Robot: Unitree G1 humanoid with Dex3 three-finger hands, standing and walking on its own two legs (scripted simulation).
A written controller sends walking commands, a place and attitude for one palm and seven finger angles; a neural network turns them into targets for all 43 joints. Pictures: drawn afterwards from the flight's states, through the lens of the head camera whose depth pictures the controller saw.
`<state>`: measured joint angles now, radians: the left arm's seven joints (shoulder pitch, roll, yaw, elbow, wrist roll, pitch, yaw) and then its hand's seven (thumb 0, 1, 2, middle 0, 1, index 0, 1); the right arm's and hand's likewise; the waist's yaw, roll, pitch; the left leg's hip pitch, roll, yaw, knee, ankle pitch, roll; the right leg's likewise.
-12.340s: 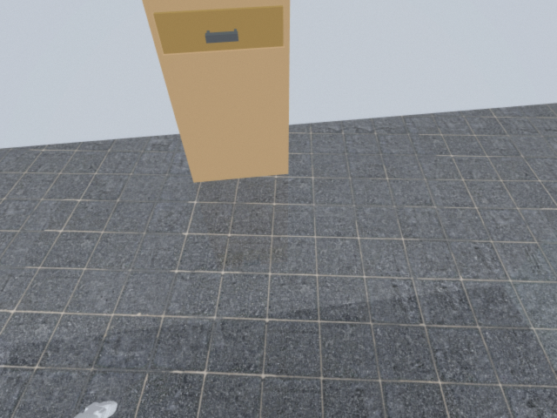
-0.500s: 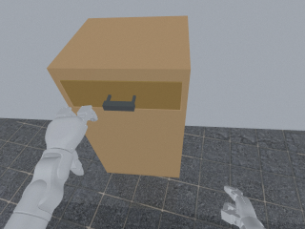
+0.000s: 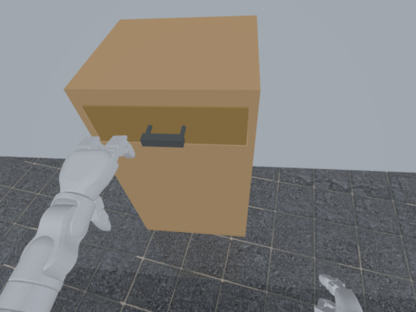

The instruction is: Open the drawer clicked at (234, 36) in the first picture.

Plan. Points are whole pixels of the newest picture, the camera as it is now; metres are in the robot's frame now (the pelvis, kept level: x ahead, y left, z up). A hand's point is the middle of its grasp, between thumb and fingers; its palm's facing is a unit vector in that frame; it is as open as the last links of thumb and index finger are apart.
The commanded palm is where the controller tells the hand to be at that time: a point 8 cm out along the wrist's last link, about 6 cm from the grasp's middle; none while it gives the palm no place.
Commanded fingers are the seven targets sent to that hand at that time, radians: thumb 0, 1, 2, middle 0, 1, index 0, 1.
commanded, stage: move the hooked fingers above the handle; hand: left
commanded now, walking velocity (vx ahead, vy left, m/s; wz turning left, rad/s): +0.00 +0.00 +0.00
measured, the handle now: (164, 134) +0.55 +0.20 -0.02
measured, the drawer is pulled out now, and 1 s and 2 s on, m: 0.00 0.00 0.00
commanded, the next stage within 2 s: none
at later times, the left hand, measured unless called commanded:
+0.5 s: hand (126, 166) +0.37 +0.22 +0.08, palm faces +0.00 -0.05 -1.00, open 13.8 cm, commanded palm +0.34 +0.23 +0.14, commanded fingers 0.00 -0.50 0.30 -0.30 -1.20 -0.30 -1.20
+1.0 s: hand (141, 149) +0.43 +0.21 +0.06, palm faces +0.00 -0.04 -1.00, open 13.8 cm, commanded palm +0.41 +0.22 +0.12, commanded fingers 0.00 -0.50 0.30 -0.30 -1.20 -0.30 -1.20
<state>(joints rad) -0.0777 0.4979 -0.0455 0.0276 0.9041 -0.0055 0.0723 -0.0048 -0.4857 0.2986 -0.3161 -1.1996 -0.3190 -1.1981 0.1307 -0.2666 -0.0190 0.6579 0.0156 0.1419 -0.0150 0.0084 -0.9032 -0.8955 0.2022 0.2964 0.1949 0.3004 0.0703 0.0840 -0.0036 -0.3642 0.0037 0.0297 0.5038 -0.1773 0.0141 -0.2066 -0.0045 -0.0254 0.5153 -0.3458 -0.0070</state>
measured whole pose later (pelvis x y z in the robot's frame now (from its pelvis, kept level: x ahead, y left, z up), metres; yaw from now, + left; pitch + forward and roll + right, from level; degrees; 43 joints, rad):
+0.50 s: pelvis +0.01 -0.01 +0.00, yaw +0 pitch +4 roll +0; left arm -0.33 0.47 -0.11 0.33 0.95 0.01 0.07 0.00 -0.49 0.30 -0.31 -1.20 -0.32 -1.20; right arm 0.13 -0.25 -0.01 0.66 0.03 0.14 -0.03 0.01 -0.90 -0.90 0.20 0.30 0.20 0.30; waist 0.04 0.06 -0.03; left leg -0.41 0.01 0.02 0.53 -0.19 0.00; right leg -0.26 0.00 -0.03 0.55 -0.37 -0.02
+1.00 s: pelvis +0.02 -0.01 -0.01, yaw -1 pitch +9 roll +0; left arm -0.47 0.46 -0.09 0.53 0.98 0.01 0.13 0.00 -0.48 0.30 -0.31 -1.20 -0.32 -1.20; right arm 0.21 -0.26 -0.05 0.68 0.03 0.16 -0.02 0.01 -0.90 -0.90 0.20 0.30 0.20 0.30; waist -0.01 0.06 -0.08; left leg -0.53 0.02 0.04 0.63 -0.26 0.01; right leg -0.37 0.01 -0.01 0.63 -0.42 -0.02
